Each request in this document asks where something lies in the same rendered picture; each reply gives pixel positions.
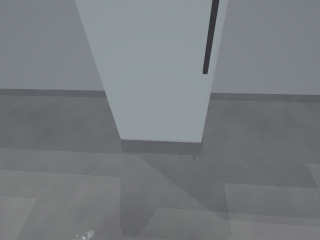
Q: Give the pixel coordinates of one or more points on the fridge door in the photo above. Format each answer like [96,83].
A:
[150,57]

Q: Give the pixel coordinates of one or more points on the handle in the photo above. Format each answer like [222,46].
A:
[210,36]

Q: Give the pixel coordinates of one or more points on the left robot hand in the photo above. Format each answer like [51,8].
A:
[84,235]

